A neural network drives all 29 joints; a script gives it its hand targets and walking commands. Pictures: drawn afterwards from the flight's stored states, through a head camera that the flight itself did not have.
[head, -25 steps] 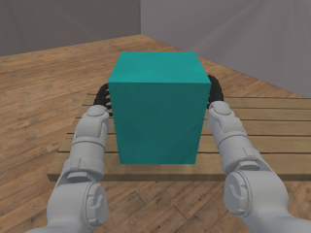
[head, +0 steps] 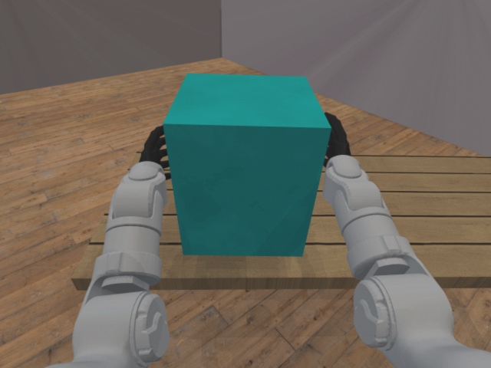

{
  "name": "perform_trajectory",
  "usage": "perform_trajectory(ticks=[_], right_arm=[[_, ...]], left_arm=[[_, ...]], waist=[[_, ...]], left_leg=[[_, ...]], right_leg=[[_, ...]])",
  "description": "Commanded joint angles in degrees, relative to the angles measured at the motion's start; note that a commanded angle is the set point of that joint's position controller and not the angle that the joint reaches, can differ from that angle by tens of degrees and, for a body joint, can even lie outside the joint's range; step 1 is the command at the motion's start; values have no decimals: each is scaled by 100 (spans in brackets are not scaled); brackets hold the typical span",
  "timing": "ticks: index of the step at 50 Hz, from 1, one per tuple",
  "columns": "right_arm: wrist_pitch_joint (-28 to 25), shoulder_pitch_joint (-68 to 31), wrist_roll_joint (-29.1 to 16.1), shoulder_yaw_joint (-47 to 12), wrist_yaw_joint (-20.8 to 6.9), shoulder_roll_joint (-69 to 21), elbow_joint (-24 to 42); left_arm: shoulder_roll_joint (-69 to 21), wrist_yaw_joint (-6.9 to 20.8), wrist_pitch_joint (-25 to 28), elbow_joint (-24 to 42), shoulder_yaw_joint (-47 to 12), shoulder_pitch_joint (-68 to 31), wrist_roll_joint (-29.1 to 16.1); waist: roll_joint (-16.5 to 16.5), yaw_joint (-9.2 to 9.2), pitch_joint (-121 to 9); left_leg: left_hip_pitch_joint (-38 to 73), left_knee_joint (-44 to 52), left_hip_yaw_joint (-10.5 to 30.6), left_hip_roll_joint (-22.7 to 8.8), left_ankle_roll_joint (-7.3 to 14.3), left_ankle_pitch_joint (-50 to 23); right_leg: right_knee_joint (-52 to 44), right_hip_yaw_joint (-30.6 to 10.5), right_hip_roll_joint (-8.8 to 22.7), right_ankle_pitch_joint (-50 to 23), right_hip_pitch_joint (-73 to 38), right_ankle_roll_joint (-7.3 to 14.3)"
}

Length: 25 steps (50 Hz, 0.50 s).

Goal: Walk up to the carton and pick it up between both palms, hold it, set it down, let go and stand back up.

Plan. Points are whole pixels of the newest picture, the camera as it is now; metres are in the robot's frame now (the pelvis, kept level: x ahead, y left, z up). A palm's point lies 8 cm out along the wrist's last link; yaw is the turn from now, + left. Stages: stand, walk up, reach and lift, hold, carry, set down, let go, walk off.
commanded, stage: hold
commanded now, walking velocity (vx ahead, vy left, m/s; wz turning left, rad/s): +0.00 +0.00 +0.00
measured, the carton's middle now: (244, 164) +0.43 +0.03 +0.19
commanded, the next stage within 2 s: none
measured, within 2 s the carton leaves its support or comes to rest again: neither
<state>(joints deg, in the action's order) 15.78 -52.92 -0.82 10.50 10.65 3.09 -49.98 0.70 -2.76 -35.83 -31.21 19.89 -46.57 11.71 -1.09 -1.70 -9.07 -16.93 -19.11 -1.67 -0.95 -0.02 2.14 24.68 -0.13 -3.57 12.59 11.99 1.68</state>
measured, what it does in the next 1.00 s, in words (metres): stands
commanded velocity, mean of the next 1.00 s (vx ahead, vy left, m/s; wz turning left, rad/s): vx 0.00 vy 0.00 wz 0.00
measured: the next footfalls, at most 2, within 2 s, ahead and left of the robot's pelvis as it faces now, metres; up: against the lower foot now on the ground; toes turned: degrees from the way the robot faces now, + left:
none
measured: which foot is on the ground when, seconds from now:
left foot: down 0.00-1.00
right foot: down 0.00-1.00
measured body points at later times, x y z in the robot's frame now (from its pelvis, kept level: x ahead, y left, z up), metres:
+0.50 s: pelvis -0.01 +0.01 +0.00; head -0.08 +0.02 +0.44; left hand +0.38 +0.18 +0.22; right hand +0.40 -0.12 +0.23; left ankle +0.09 +0.12 -0.74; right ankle +0.00 -0.08 -0.74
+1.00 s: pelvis +0.00 +0.01 +0.00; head -0.07 +0.02 +0.44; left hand +0.38 +0.18 +0.22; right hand +0.40 -0.12 +0.24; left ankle +0.09 +0.12 -0.74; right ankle +0.00 -0.08 -0.74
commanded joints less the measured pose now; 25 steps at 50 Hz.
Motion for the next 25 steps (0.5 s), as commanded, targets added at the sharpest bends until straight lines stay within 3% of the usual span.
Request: perform_trajectory(ticks=[1, 4, 5, 6, 7, 9, 10, 11, 13, 14, 15, 16, 18, 19, 20, 21, 22, 23, 24, 25], right_arm=[[51, -4671, -1207, -1996, -354, -3780, 1837], [79, -4681, -1265, -1945, -394, -3897, 2015], [113, -4684, -1261, -2007, -401, -4004, 1923], [163, -4749, -1201, -1864, -428, -3805, 1776], [190, -4642, -1211, -1852, -457, -3874, 1722], [202, -4643, -1091, -1678, -520, -3732, 1519], [230, -4714, -1008, -1512, -552, -3615, 1268], [208, -4697, -909, -1359, -589, -3603, 1124], [199, -4714, -868, -1255, -686, -3501, 928], [162, -4861, -887, -1280, -682, -3449, 1137], [129, -4963, -989, -1415, -678, -3501, 1247], [140, -4940, -957, -1436, -684, -3507, 1169], [111, -5050, -1121, -1757, -664, -3690, 1659], [138, -4962, -1101, -1793, -655, -3680, 1645], [167, -5020, -1027, -1564, -671, -3556, 1409], [150, -5035, -1050, -1675, -654, -3567, 1503], [112, -5083, -1106, -1738, -655, -3597, 1824], [100, -5058, -1205, -1806, -665, -3605, 1860], [136, -4966, -1132, -1709, -645, -3510, 1776], [161, -4904, -1202, -1846, -590, -3609, 1892]], left_arm=[[-3141, 1011, 271, 2034, -2733, -5250, -827], [-3313, 961, 247, 2292, -2929, -5489, -1002], [-3185, 966, 289, 2420, -2843, -5599, -976], [-3213, 958, 205, 2060, -2777, -5532, -929], [-3310, 936, 238, 2318, -2926, -5722, -991], [-3293, 942, 153, 1985, -2816, -5530, -812], [-3304, 957, 117, 1682, -2686, -5587, -793], [-3236, 956, 136, 1667, -2693, -5729, -799], [-3170, 981, 131, 1641, -2418, -5829, -628], [-3266, 981, 81, 1618, -2487, -5633, -651], [-3175, 997, 76, 1512, -2354, -5560, -608], [-3178, 989, 83, 1589, -2506, -5663, -661], [-3185, 958, 85, 1846, -2513, -5507, -721], [-3263, 936, 111, 2030, -2647, -5627, -764], [-3363, 906, 90, 1775, -2763, -5620, -795], [-3323, 930, 67, 1777, -2676, -5477, -782], [-3428, 898, 88, 1986, -2924, -5556, -953], [-3491, 858, 80, 2109, -2975, -5543, -935], [-3479, 841, 54, 2069, -3035, -5489, -928], [-3517, 835, 60, 2246, -3069, -5448, -998]], waist=[[-90, 969, -2378], [9, 1039, -2531], [-143, 946, -2575], [-47, 1018, -2319], [68, 1038, -2373], [140, 1090, -2074], [67, 1077, -1737], [114, 1116, -1796], [-103, 1045, -1597], [-84, 1072, -1731], [-281, 909, -1810], [-190, 1012, -1772], [-259, 914, -2117], [-152, 943, -2238], [120, 1018, -2064], [-52, 978, -2101], [22, 1051, -2372], [182, 1013, -2552], [233, 1088, -2405], [115, 1105, -2397]], left_leg=[[2969, -98, 291, 264, 130, 108], [2952, -135, 292, 219, 94, 56], [2943, -141, 228, 237, 141, 53], [2876, -60, 262, 233, 123, 385], [2898, -56, 291, 182, 73, 420], [2932, 26, 287, 146, 66, 733], [2736, 115, 258, 139, 64, 1074], [2668, 140, 223, 137, 52, 1216], [2844, 76, 237, 218, 96, 1385], [2920, 85, 227, 174, 72, 1257], [3067, -32, 218, 252, 141, 1130], [3012, 2, 221, 254, 104, 1229], [3018, -49, 174, 247, 160, 719], [3058, -31, 180, 228, 135, 695], [2930, 173, 272, 80, 51, 1033], [2966, 129, 236, 125, 100, 892], [3016, 101, 273, 69, 76, 731], [3174, 113, 284, 44, 34, 726], [3114, 134, 303, 12, 2, 759], [3116, 47, 297, 54, 12, 378]], right_leg=[[-1011, 128, 309, -1155, -401, -823], [-1055, 101, 289, -780, -258, -725], [-1033, 75, 282, -761, -273, -734], [-1133, 90, 291, -334, -68, -706], [-1087, 92, 280, -299, -64, -680], [-1127, 140, 315, 43, 180, -634], [-1191, 128, 280, 550, 321, -607], [-1189, 71, 341, 658, 307, -583], [-1317, 20, 492, 1102, 774, -476], [-1287, 55, 467, 878, 688, -481], [-1350, -8, 525, 900, 820, -469], [-1358, 47, 503, 952, 797, -457], [-1248, 103, 435, 286, 450, -512], [-1227, 126, 393, 238, 440, -516], [-1186, 187, 290, 340, 424, -553], [-1231, 167, 324, 280, 280, -547], [-1163, 174, 273, -15, 234, -565], [-1154, 217, 232, -51, 164, -542], [-1139, 193, 276, -89, 212, -563], [-1122, 188, 245, -396, 42, -573]])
